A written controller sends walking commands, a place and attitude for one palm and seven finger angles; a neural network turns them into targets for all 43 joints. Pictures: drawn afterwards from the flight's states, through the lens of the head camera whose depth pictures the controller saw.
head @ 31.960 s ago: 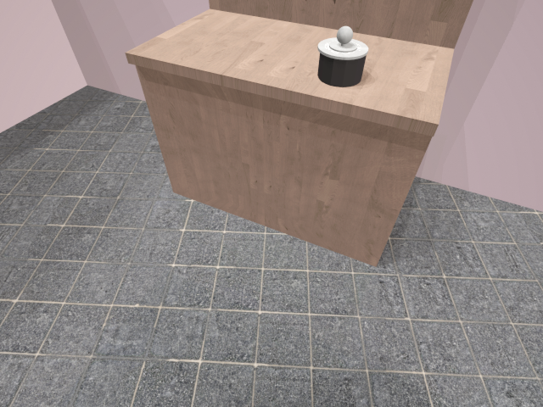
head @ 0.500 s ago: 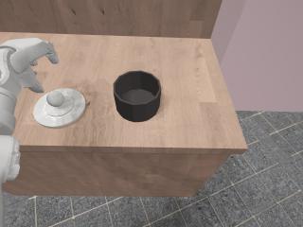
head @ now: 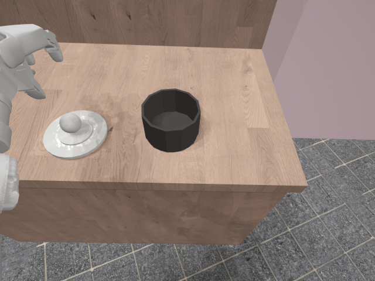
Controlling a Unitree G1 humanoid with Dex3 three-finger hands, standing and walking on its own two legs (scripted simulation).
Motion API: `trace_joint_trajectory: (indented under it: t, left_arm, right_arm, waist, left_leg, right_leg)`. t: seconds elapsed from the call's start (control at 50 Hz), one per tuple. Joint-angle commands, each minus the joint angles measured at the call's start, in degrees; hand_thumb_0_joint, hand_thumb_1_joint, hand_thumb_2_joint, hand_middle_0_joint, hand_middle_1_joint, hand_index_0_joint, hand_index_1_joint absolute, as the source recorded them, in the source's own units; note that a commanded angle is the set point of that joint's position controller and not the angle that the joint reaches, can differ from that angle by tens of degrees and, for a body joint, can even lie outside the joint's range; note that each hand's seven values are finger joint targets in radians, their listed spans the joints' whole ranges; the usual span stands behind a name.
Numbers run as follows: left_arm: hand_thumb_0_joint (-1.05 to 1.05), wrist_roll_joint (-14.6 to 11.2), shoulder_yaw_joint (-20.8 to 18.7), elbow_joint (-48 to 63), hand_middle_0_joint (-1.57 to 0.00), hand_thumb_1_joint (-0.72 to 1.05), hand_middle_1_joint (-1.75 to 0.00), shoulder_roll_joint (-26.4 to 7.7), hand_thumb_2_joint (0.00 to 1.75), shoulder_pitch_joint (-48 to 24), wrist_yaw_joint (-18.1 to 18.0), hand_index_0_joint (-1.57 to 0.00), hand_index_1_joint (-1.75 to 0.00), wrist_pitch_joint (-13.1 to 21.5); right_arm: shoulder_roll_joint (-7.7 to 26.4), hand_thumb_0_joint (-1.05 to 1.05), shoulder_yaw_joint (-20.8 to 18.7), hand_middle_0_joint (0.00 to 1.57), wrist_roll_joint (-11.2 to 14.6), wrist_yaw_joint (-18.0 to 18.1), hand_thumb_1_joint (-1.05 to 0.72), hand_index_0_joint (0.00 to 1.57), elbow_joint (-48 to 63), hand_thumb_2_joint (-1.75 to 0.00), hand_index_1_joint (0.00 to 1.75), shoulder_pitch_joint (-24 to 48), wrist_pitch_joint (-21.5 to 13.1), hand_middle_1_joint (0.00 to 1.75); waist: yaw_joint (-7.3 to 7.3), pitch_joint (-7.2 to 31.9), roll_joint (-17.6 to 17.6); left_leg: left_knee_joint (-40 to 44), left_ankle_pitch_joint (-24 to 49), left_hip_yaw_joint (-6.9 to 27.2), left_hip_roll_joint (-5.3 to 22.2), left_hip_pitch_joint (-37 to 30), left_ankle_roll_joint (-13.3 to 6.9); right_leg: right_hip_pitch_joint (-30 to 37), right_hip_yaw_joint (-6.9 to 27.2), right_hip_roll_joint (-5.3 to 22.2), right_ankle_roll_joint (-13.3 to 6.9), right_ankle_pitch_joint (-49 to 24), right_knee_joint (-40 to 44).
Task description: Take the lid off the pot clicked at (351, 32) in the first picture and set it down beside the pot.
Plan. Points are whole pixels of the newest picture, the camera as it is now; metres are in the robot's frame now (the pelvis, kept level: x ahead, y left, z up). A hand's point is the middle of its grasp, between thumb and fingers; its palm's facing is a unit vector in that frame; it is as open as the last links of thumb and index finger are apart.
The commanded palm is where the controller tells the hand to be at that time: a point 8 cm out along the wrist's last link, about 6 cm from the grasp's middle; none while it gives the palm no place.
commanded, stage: draw the hand back to the body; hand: left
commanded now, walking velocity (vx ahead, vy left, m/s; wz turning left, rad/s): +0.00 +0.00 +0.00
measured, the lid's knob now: (70, 123) +0.48 +0.28 +0.04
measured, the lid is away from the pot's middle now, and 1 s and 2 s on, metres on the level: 0.25 0.25 0.25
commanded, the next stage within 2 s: none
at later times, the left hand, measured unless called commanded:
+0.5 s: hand (24, 94) +0.41 +0.29 +0.19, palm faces -0.24 -0.04 -0.97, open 11.0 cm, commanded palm +0.38 +0.28 +0.24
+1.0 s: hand (44, 91) +0.37 +0.22 +0.23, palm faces +0.39 -0.89 -0.24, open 10.3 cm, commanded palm +0.32 +0.26 +0.23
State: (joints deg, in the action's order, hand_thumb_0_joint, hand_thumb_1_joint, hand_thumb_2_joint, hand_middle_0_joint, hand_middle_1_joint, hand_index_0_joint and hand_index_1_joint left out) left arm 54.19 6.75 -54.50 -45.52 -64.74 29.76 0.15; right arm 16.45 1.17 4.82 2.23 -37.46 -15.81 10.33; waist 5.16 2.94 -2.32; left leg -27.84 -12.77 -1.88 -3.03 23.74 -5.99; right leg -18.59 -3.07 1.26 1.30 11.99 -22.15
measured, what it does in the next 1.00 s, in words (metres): stands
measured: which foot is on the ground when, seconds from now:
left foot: down 0.00-1.00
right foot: down 0.00-1.00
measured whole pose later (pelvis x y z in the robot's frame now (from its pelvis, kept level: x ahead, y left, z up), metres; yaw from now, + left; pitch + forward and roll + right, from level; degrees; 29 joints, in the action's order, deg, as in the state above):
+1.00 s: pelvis +0.01 -0.03 +0.00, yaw -1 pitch -1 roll -1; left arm -3.6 -18.6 -8.9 -26.7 -19.4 -4.6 5.4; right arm 14.9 2.3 2.3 2.5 -37.6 -13.8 -2.0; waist 0.7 -1.6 -1.5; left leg -24.8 -14.0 -2.3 -1.2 9.8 -2.9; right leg -6.1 -1.0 -1.1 -0.6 13.8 -21.1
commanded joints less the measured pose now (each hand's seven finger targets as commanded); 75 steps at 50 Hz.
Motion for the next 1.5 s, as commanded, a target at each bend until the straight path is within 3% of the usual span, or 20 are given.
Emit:
trace_joint_trajectory:
  t: [0.0,0.1,0.22,0.28,0.34,0.42,0.52,0.54,0.56,0.58,0.64,0.72,0.8,0.84,1.04,1.12,1.18,1.3,1.44,1.48]
  left_arm:
    - [0.0,0.35,-4.61,12.06,-0.38,-0.05,-0.8,-14.91,0.73,-29.45,-1.61,-0.38,-0.8,0.23]
    - [0.0,-0.37,-5.89,11.18,-0.38,-0.05,-0.8,-15.26,0.73,-24.17,-1.57,-0.38,-0.8,0.93]
    - [0.0,-1.85,-10.28,24.82,-0.38,-0.05,-0.8,-17.18,0.73,-17.68,-2.1,-0.38,-0.8,0.59]
    - [0.0,-3.03,-10.2,23.41,-0.38,-0.05,-0.8,-15.94,0.73,-11.46,-1.42,-0.38,-0.8,-0.93]
    - [0.0,-3.02,-9.72,33.04,-0.38,-0.05,-0.8,-15.68,0.73,-14.28,-1.66,-0.38,-0.8,-1.59]
    - [0.0,-4.58,-13.69,33.59,-0.38,-0.05,-0.8,-17.53,0.73,-4.68,-1.98,-0.38,-0.8,-2.12]
    - [0.0,-5.69,-9.03,35.8,-0.38,-0.05,-0.8,-12.52,0.73,-4.4,-1.21,-0.38,-0.8,-3.85]
    - [0.0,-40.82,-16.36,44.34,-0.38,-0.05,-0.8,5.21,0.73,-10.46,-12.38,-0.38,-0.8,3.34]
    - [0.0,-43.32,-15.21,40.33,-0.38,-0.05,-0.8,4.85,0.73,-0.77,-18.09,-0.38,-0.8,5.07]
    - [0.0,-48.7,-16.77,42.06,-0.38,-0.05,-0.8,6.11,0.73,1.57,-22.27,-0.38,-0.8,6.14]
    - [0.0,-53.8,-25.0,39.19,-0.38,-0.05,-0.8,-0.6,0.73,2.51,-29.88,-0.38,-0.8,7.21]
    - [0.0,-55.25,-28.46,51.31,-0.36,0.05,-0.75,-1.13,0.74,5.16,-33.68,-0.36,-0.75,10.12]
    - [0.0,-57.33,-27.89,52.14,-0.34,0.14,-0.7,4.77,0.76,18.18,-34.44,-0.34,-0.7,9.49]
    - [0.0,-57.64,-29.78,53.24,-0.34,0.19,-0.67,3.68,0.77,21.89,-34.7,-0.34,-0.67,9.41]
    - [0.0,-59.22,-32.2,63.89,-0.29,0.43,-0.55,3.87,0.81,31.94,-35.37,-0.29,-0.55,8.85]
    - [0.0,-60.18,-33.12,63.76,-0.27,0.52,-0.5,4.14,0.83,36.98,-35.44,-0.27,-0.5,8.25]
    - [0.0,-60.47,-33.66,69.88,-0.26,0.59,-0.46,4.15,0.84,37.66,-35.41,-0.26,-0.46,8.91]
    - [0.0,-61.37,-33.39,66.09,-0.23,0.73,-0.39,7.21,0.87,46.21,-35.21,-0.23,-0.39,7.81]
    - [0.0,-61.46,-34.0,73.68,-0.2,0.9,-0.3,7.63,0.9,48.34,-35.73,-0.2,-0.3,9.4]
    - [0.0,-61.91,-33.77,70.81,-0.2,0.9,-0.3,9.36,0.9,53.39,-35.55,-0.2,-0.3,8.56]
  right_arm:
    - [9.63,0.0,-3.39,0.2,-0.1,0.75,-0.9,0.2,5.63,-0.9,0.3,-1.3,-1.29,0.3]
    - [9.24,0.0,-3.13,0.2,-0.05,0.6,-0.9,0.2,6.6,-0.9,0.3,-0.39,-1.02,0.3]
    - [9.09,0.0,-3.65,0.2,-0.47,-0.74,-0.9,0.2,9.2,-0.9,0.3,1.39,-0.63,0.3]
    - [8.97,0.0,-3.09,0.2,0.02,-1.29,-0.9,0.2,9.87,-0.9,0.3,2.95,-0.26,0.3]
    - [8.69,0.0,-3.25,0.2,-0.05,-1.72,-0.9,0.2,11.11,-0.9,0.3,4.71,-0.19,0.3]
    - [8.87,0.0,-3.06,0.2,-0.08,-2.05,-0.9,0.2,11.73,-0.9,0.3,5.41,-0.92,0.3]
    - [8.34,0.0,-2.49,0.2,0.65,-2.07,-0.9,0.2,12.51,-0.9,0.3,8.97,-0.24,0.3]
    - [3.31,0.0,-1.88,0.2,0.5,-0.58,-0.9,0.2,14.94,-0.9,0.3,-0.59,-5.02,0.3]
    - [5.11,0.0,-0.77,0.2,-0.08,0.47,-0.9,0.2,14.12,-0.9,0.3,3.4,-7.05,0.3]
    - [5.06,0.0,-0.53,0.2,-0.34,1.28,-0.9,0.2,14.13,-0.9,0.3,4.86,-8.83,0.3]
    - [6.84,0.0,0.02,0.2,-1.47,2.31,-0.9,0.2,9.77,-0.9,0.3,5.2,-10.38,0.3]
    - [6.14,0.0,-0.17,0.2,-2.4,2.09,-0.9,0.2,9.0,-0.9,0.3,6.81,-13.89,0.3]
    - [5.59,0.0,-0.62,0.2,-2.57,1.24,-0.9,0.2,8.73,-0.9,0.3,7.17,-14.97,0.3]
    - [6.16,0.0,-1.3,0.2,-2.56,1.0,-0.9,0.2,8.72,-0.9,0.3,7.09,-15.02,0.3]
    - [6.09,0.0,-2.14,0.2,-1.92,0.8,-0.9,0.2,8.19,-0.9,0.3,8.99,-15.25,0.3]
    - [5.93,0.0,-2.31,0.2,-1.71,0.87,-0.9,0.2,7.76,-0.9,0.3,10.13,-14.78,0.3]
    - [5.2,0.0,-1.94,0.2,-1.65,0.9,-0.9,0.2,8.65,-0.9,0.3,11.67,-15.22,0.3]
    - [4.8,0.0,-1.96,0.2,-1.71,1.25,-0.9,0.2,8.41,-0.9,0.3,12.82,-14.92,0.3]
    - [3.94,0.0,-1.61,0.2,-2.19,1.64,-0.9,0.2,8.85,-0.9,0.3,14.12,-16.36,0.3]
    - [3.87,0.0,-1.62,0.2,-2.14,1.59,-0.9,0.2,8.81,-0.9,0.3,14.05,-16.17,0.3]
  waist:
    - [0.14,22.58,-2.58]
    - [-0.54,21.14,-3.06]
    - [-1.38,25.21,-6.57]
    - [-1.93,21.71,-2.21]
    - [-2.1,23.74,-5.56]
    - [-3.13,23.02,-5.25]
    - [-2.62,16.96,-1.85]
    - [0.18,15.14,-0.76]
    - [-1.77,13.36,-2.05]
    - [-2.55,13.06,-0.05]
    - [-3.31,9.6,3.02]
    - [-4.51,12.14,-10.43]
    - [-5.17,10.39,-5.98]
    - [-5.22,11.36,-1.88]
    - [-5.51,12.45,-2.17]
    - [-5.24,8.26,1.16]
    - [-6.06,10.54,-3.83]
    - [-5.99,5.59,1.89]
    - [-6.49,6.47,-1.74]
    - [-6.57,4.19,2.3]
  left_leg:
    - [0.8,21.85,5.72,1.94,-21.12,1.23]
    - [0.65,22.4,5.63,1.88,-20.19,1.25]
    - [-0.27,34.86,7.83,2.5,-26.52,1.97]
    - [0.8,29.32,7.17,2.3,-22.6,1.68]
    - [1.25,30.52,8.03,2.4,-25.5,1.98]
    - [0.92,32.72,8.49,2.33,-25.72,2.36]
    - [2.99,19.14,7.74,2.11,-21.34,1.9]
    - [5.49,9.68,10.14,7.57,-33.52,4.94]
    - [8.18,3.08,13.61,9.78,-35.94,5.18]
    - [9.68,-0.05,13.2,9.37,-33.78,4.89]
    - [9.84,-1.93,9.33,7.3,-24.53,4.07]
    - [8.83,5.95,9.08,7.26,-27.68,5.63]
    - [6.41,15.28,6.46,6.91,-25.14,5.29]
    - [5.77,18.64,5.42,6.87,-24.67,4.84]
    - [3.21,21.86,2.27,4.7,-25.08,3.19]
    - [2.83,17.62,1.26,4.38,-22.31,2.86]
    - [2.79,17.75,0.97,3.88,-23.81,2.74]
    - [2.75,13.22,0.2,3.77,-21.97,2.47]
    - [3.72,12.36,0.51,3.44,-24.37,2.6]
    - [3.83,11.12,0.4,3.64,-22.77,2.53]
  right_leg:
    - [-0.93,-0.97,-4.09,-3.99,-10.8,1.18]
    - [-0.96,-1.0,-3.98,-4.13,-10.62,1.06]
    - [-1.2,-0.68,-3.96,-4.42,-12.87,1.31]
    - [0.39,-0.99,-3.88,-4.0,-12.02,1.51]
    - [0.43,-0.9,-3.77,-4.23,-11.24,1.58]
    - [1.27,-0.89,-3.44,-4.32,-11.46,1.88]
    - [0.68,-1.2,-3.07,-4.21,-6.25,2.72]
    - [-3.7,-1.6,-2.75,-5.26,-1.78,2.38]
    - [-5.15,0.12,-2.53,-5.31,3.27,2.49]
    - [-2.64,0.9,-1.86,-5.28,3.14,3.07]
    - [3.86,1.87,-1.75,-4.85,-1.12,4.47]
    - [7.0,1.53,-1.45,-5.26,-4.73,3.17]
    - [9.93,0.77,-1.75,-5.02,-10.19,2.46]
    - [11.1,0.69,-1.93,-4.63,-12.55,2.1]
    - [14.03,1.59,-1.57,-3.79,-20.57,1.65]
    - [14.2,1.83,-0.93,-3.37,-21.89,1.92]
    - [15.12,2.29,-0.6,-3.38,-22.69,1.93]
    - [12.88,2.66,-0.46,-2.61,-20.63,3.25]
    - [12.8,2.85,-0.72,-2.91,-17.56,4.25]
    - [12.33,2.86,-0.55,-2.56,-16.86,4.7]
